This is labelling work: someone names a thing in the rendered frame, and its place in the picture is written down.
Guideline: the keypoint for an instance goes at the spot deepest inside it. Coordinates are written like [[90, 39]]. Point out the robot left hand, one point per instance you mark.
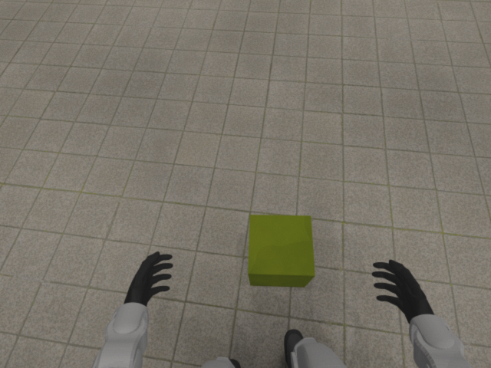
[[140, 290]]

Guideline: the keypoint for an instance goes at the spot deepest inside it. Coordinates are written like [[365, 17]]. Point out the carton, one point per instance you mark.
[[280, 250]]

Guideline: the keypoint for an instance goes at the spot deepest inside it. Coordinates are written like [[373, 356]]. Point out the right robot forearm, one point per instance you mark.
[[435, 346]]

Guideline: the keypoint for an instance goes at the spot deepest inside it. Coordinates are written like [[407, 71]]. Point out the left robot forearm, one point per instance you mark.
[[125, 338]]

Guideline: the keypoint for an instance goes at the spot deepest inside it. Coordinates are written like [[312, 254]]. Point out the robot right foot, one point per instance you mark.
[[291, 338]]

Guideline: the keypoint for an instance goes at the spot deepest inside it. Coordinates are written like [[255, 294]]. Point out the robot right hand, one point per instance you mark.
[[411, 300]]

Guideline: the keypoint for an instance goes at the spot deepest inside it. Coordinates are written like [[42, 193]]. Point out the right robot thigh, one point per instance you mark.
[[315, 355]]

